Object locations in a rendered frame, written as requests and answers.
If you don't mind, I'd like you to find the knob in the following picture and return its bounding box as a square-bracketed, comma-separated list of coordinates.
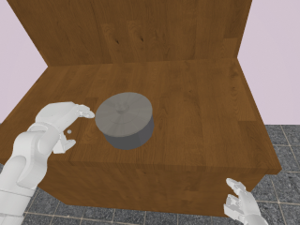
[114, 101, 129, 114]

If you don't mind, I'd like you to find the table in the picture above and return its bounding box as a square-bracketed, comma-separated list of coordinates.
[0, 0, 282, 218]

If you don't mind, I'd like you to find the left robot forearm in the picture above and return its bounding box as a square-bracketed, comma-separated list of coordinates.
[0, 122, 60, 225]

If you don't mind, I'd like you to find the lid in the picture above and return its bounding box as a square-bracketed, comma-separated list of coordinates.
[95, 92, 153, 137]

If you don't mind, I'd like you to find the pot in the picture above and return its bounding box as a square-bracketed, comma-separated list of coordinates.
[103, 114, 155, 150]

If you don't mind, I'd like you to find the robot left hand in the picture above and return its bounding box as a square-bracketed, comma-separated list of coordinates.
[35, 101, 95, 154]

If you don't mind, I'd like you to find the right robot forearm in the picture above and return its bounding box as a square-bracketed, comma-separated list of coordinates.
[244, 214, 268, 225]

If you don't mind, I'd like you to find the robot right hand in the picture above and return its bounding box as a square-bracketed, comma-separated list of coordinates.
[223, 178, 262, 224]

